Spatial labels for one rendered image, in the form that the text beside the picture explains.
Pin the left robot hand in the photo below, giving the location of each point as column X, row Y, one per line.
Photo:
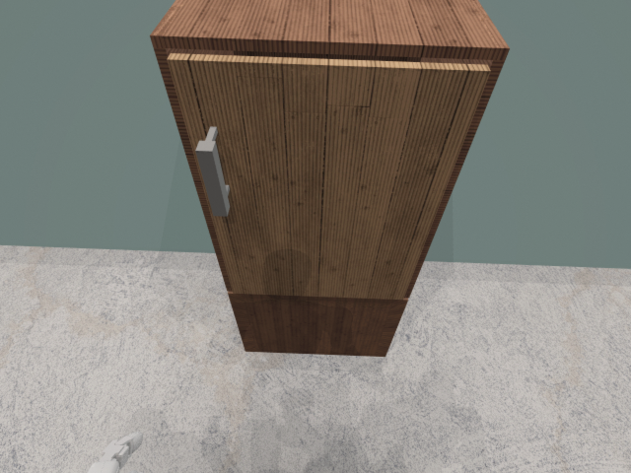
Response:
column 116, row 454

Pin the handle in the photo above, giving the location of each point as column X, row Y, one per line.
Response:
column 209, row 162

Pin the cupboard door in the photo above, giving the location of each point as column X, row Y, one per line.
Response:
column 336, row 167

